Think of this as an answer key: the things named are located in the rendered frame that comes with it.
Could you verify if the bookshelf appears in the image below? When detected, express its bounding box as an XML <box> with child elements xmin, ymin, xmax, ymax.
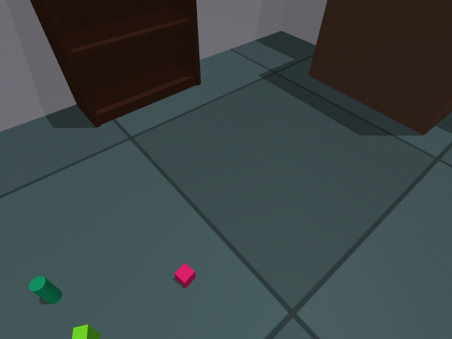
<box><xmin>30</xmin><ymin>0</ymin><xmax>201</xmax><ymax>128</ymax></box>

